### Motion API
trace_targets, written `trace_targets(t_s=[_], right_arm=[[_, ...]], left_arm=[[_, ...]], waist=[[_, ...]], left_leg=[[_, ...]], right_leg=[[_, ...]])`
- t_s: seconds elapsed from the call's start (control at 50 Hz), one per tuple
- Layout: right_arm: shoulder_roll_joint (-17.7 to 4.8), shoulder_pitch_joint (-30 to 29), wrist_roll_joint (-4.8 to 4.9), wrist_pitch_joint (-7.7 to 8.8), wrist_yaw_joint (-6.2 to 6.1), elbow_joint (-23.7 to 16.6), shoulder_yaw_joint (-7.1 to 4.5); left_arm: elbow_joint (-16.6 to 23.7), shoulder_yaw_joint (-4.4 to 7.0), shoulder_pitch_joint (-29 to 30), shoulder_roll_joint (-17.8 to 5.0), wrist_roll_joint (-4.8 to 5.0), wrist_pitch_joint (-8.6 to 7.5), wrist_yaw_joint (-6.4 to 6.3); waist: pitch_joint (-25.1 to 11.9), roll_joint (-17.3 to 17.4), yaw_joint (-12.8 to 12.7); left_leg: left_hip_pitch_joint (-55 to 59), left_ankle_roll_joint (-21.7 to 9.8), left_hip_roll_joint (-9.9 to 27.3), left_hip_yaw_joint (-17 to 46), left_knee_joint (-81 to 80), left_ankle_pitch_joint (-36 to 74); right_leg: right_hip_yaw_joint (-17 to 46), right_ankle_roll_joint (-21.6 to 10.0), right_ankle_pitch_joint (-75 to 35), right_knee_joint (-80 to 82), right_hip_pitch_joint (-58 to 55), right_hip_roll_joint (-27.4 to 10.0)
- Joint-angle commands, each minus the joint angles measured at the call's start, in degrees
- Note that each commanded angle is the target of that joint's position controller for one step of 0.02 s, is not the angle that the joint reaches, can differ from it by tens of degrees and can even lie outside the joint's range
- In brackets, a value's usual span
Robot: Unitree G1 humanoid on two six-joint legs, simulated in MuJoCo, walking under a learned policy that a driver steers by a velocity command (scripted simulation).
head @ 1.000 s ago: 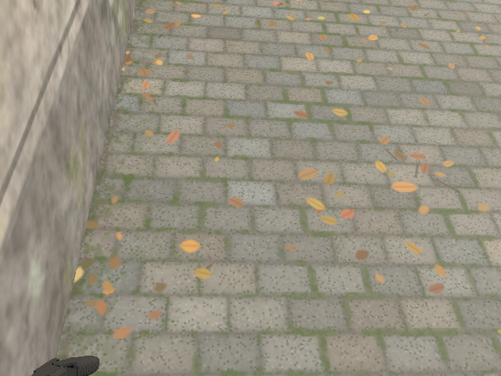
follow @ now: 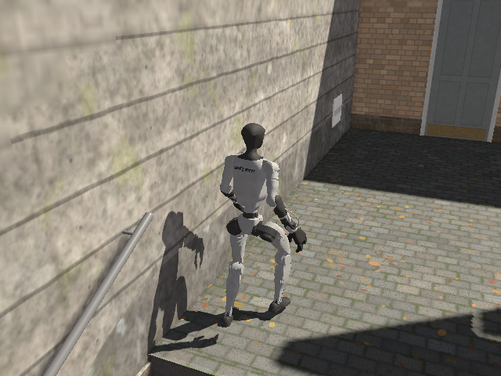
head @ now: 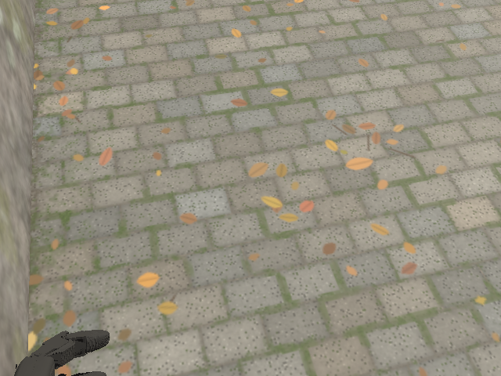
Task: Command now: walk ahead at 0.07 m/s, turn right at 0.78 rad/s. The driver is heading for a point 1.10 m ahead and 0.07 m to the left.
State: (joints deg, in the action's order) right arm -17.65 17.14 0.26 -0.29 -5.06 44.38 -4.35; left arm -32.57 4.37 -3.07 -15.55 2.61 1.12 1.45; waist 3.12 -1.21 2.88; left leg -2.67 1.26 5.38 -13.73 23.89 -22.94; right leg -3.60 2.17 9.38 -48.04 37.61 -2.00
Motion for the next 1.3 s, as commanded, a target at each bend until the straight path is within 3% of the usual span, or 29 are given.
trace_targets(t_s=[0.02, 0.08, 0.1, 0.12, 0.14, 0.16, 0.18, 0.2, 0.22, 0.32, 0.4, 0.44, 0.48, 0.54, 0.62, 0.64, 0.68, 0.72, 0.82, 0.84, 0.86, 0.88, 0.9, 0.92, 0.94, 0.96, 1.04, 1.22, 1.3], right_arm=[[-13.3, -4.1, 0.91, -0.2, -0.37, -3.8, -3.84], [-12.4, -4.2, 1.95, 0.46, 0.04, -3.6, -4.25], [-9.1, -0.6, 0.31, 1.37, 0.92, -3.3, -3.48], [-3.0, 6.3, -2.95, 2.14, 2.0, -5.3, -1.35], [-7.0, 5.0, -0.77, 3.05, 3.18, -4.3, -1.51], [-8.0, -1.4, 1.34, 2.74, 3.75, -5.4, -1.75], [-6.0, -2.5, 0.54, 1.92, 3.03, -5.3, -1.26], [-5.8, -1.9, -0.64, 0.97, 1.76, -4.0, -1.5], [-6.1, 0.1, -1.17, 0.15, 1.32, -3.1, -1.77], [1.0, 4.7, -0.25, -0.04, 2.36, 1.1, 0.71], [-2.9, -2.7, 0.23, -0.75, 2.56, -2.1, 0.21], [-3.2, -4.8, 1.05, -0.79, 2.94, -3.2, 0.18], [-5.0, -7.5, 2.27, 0.04, 2.95, -4.3, -1.23], [-2.4, -4.1, 1.15, 1.84, 3.18, -2.8, -1.87], [1.4, -6.8, 1.58, 2.23, 4.57, -4.5, -0.98], [0.3, -9.3, -2.15, 0.7, 7.67, -5.5, -1.25], [0.7, -9.8, -1.43, -0.14, 10.09, -6.2, -1.04], [0.5, -10.9, -1.06, -0.89, 9.86, -7.4, -0.58], [-3.2, -5.9, -2.28, -0.29, 8.59, -6.2, -1.04], [-4.0, 3.0, -2.65, 0.35, 7.75, -3.1, -1.53], [-8.4, 19.4, -3.89, 1.26, 6.84, 2.7, -3.18], [-16.0, 18.9, -3.45, 1.76, 4.28, 0.5, -4.04], [-14.1, 15.3, -1.93, 2.32, 3.52, -2.4, -3.15], [-12.3, 14.3, -1.99, 2.63, 3.68, -2.2, -2.67], [-10.7, 12.1, -2.39, 3.08, 3.89, -2.5, -2.41], [-10.5, 8.2, -1.92, 4.03, 3.07, -3.3, -2.42], [-5.8, 3.0, -0.62, 6.44, 1.91, -2.3, -0.14], [-3.1, 13.4, -0.14, 7.18, 1.81, 5.5, 0.88], [-5.5, 11.8, -0.04, 7.04, 1.65, 5.9, 0.82]], left_arm=[[5.1, 0.57, 1.5, -2.5, -0.09, 0.5, 1.16], [2.1, 2.92, -9.9, -6.5, -0.42, -0.16, 0.75], [0.8, 4.17, -13.7, -10.0, -0.33, -0.29, -0.82], [3.1, 4.61, -8.8, -16.7, -2.29, -0.74, -1.52], [4.2, 3.15, -11.7, -12.4, -3.22, -1.24, -1.32], [3.4, 1.93, -9.7, -9.2, -2.92, -1.84, -0.72], [2.4, 1.42, -6.3, -7.3, -1.01, -2.31, -0.36], [2.3, 1.07, -3.4, -5.8, -0.05, -2.52, -0.59], [2.3, 1.11, -2.0, -6.1, -0.92, -2.77, -0.51], [-1.3, -1.28, -0.6, 0.2, -3.76, -3.14, -0.41], [-2.1, 0.69, -2.5, -5.6, -3.48, -1.72, -2.4], [-3.2, 1.83, -7.8, -8.3, -2.36, -2.19, -2.65], [-4.5, 1.94, -10.3, -7.4, -1.93, -3.9, -3.23], [-5.0, 1.63, -9.4, -4.8, -1.02, -6.1, -3.91], [-5.7, 2.84, -8.7, -6.5, -2.29, -6.98, -3.3], [-8.6, 2.41, -15.0, -7.8, -6.47, -6.88, -2.64], [-8.7, 2.7, -14.0, -7.7, -6.24, -7.17, -1.98], [-8.6, 2.66, -12.3, -8.7, -5.78, -8.16, -1.85], [-9.5, 2.17, -10.1, -9.3, -5.9, -7.97, -1.31], [-9.5, 1.78, -8.4, -8.6, -5.68, -7.59, -1.16], [-8.8, 0.25, -6.6, -4.8, -6.8, -7.15, -0.83], [-6.5, -1.92, -14.1, 4.0, -5.96, -7.32, 0.53], [-7.2, -2.04, -10.3, 0.9, -6.45, -7.94, 0.72], [-5.5, -1.09, -4.9, -1.9, -5.22, -7.92, 0.67], [-7.3, -0.7, -8.3, -3.7, -4.68, -7.96, 0.83], [-8.4, -0.61, -8.6, -4.2, -5.1, -7.17, 1.21], [-9.8, -0.97, -9.6, -2.3, -4.15, -3.43, 2.54], [-4.4, -1.87, 4.0, -0.7, -4.63, -0.94, 4.44], [-4.1, -2.94, 2.1, -0.3, -4.12, -0.37, 3.93]], waist=[[-3.8, 9.4, -2.9], [-9.0, 7.1, -10.1], [-11.4, -3.0, -10.9], [-18.0, -19.7, -2.7], [-29.3, -10.7, -6.9], [-22.4, -4.8, -7.0], [-15.5, -0.3, -4.3], [-10.8, 0.3, -2.3], [-9.5, -0.5, -0.5], [-14.5, -3.3, 1.3], [-8.6, -6.4, -2.3], [-7.1, -6.0, -5.0], [-2.6, -3.3, -4.9], [-3.1, -3.8, -3.4], [-2.8, -2.2, -3.6], [-3.7, 4.2, -5.5], [-2.1, -4.8, -5.5], [-0.1, -7.4, -4.4], [0.0, -3.7, -1.2], [-1.7, -0.6, 3.7], [-7.0, 10.7, 10.6], [-7.3, 34.3, 4.5], [-7.3, 25.7, 7.4], [-3.1, 17.0, 6.7], [-4.4, 8.7, 3.6], [-4.2, 5.9, 1.0], [-1.0, 5.6, -2.9], [7.5, 4.7, -1.1], [5.6, 5.2, -6.0]], left_leg=[[0.4, -5.9, 11.5, 2.5, 1.2, 55.9], [-3.5, -3.8, 10.5, 0.8, 18.0, 58.2], [-16.0, -0.2, 5.7, 1.9, 32.9, 25.2], [-35.0, 3.4, -5.1, 5.5, 55.3, -21.7], [-33.8, 2.6, -5.3, 19.5, 60.4, -19.9], [-37.0, 1.8, -3.7, 19.5, 60.4, -13.5], [-37.3, 1.8, -1.0, 18.7, 55.5, -8.6], [-34.7, 2.3, 0.3, 18.7, 50.8, -6.0], [-29.8, 2.2, 0.0, 17.9, 49.1, -3.5], [-17.0, 3.8, 0.2, 17.5, 30.4, 3.6], [-21.2, 3.6, -0.4, 15.7, 29.1, 4.2], [-32.6, 1.9, 1.5, 17.0, 34.1, 2.9], [-46.9, 0.5, 3.3, 21.3, 40.5, 3.0], [-52.3, -0.3, 4.4, 22.0, 42.8, 5.9], [-49.4, 0.9, 5.8, 18.0, 40.3, 10.3], [-44.8, -0.2, 2.8, 14.7, 34.4, 10.7], [-40.4, -1.8, 3.3, 12.9, 26.8, 14.8], [-37.4, -2.0, 4.2, 11.6, 23.0, 17.0], [-20.9, -6.5, 0.0, 7.2, 16.2, 8.6], [-10.7, -7.6, -3.7, 5.4, 13.0, 7.1], [3.4, -8.3, -4.5, 10.7, 7.3, -4.0], [10.2, -11.9, 10.8, 41.4, -5.4, -30.2], [5.9, -11.3, 14.7, 53.7, -14.1, -38.3], [4.1, -9.4, 14.3, 47.8, -11.9, -28.3], [3.3, -6.9, 13.8, 41.7, -9.5, -21.1], [2.3, -4.3, 12.7, 37.1, -10.5, -14.8], [-3.2, 1.3, 10.5, 19.9, -16.7, 4.0], [11.5, 1.7, 8.1, -0.4, -20.3, 27.8], [10.5, 2.1, 8.8, -6.3, -11.1, 78.5]], right_leg=[[-3.6, -3.1, 0.2, 5.6, -8.9, 2.6], [-1.6, -9.0, -1.1, 16.0, -27.3, 4.9], [7.5, -12.5, -21.1, 19.9, -40.3, 0.5], [32.7, -25.2, -47.6, 15.7, -53.0, -15.8], [41.3, -29.1, -34.2, 23.3, -51.1, -20.3], [35.2, -25.8, -26.0, 26.1, -46.0, -18.5], [28.9, -21.5, -20.5, 26.0, -37.7, -15.7], [24.3, -18.6, -20.1, 26.4, -29.8, -12.5], [20.3, -17.8, -24.1, 26.7, -23.5, -10.4], [7.0, -17.4, -31.8, 27.9, -22.1, -7.7], [9.5, -18.2, -10.0, 32.4, -23.3, -11.7], [19.0, -18.6, 19.0, 38.6, -29.6, -17.6], [27.7, -18.1, 33.4, 43.0, -37.0, -22.4], [18.8, -13.6, 27.2, 42.6, -42.9, -19.2], [7.8, -12.3, 21.3, 43.6, -38.0, -17.0], [3.2, -12.1, 20.0, 43.1, -36.2, -16.5], [-2.8, -10.0, 20.3, 43.3, -33.5, -14.6], [-4.1, -9.6, 24.4, 45.0, -31.5, -16.5], [-8.9, -9.3, 21.6, 36.2, -26.6, -15.9], [-12.5, -8.9, 9.8, 24.0, -22.4, -13.1], [-15.1, -8.4, -0.7, -3.8, -14.8, -6.4], [-9.1, -5.0, 22.9, -27.9, 8.5, 0.9], [5.0, -4.7, 20.3, -38.3, 16.6, 2.9], [8.5, -5.2, 13.4, -41.9, 21.4, 2.4], [11.1, -5.6, 6.2, -38.3, 20.5, 1.5], [12.7, -5.5, 1.2, -34.5, 19.5, 1.2], [14.0, -4.6, -8.5, -21.8, 12.2, 1.1], [2.7, -10.8, -13.4, -9.7, 20.5, 2.4], [-9.3, -14.2, -6.5, -4.1, 3.8, 7.1]])
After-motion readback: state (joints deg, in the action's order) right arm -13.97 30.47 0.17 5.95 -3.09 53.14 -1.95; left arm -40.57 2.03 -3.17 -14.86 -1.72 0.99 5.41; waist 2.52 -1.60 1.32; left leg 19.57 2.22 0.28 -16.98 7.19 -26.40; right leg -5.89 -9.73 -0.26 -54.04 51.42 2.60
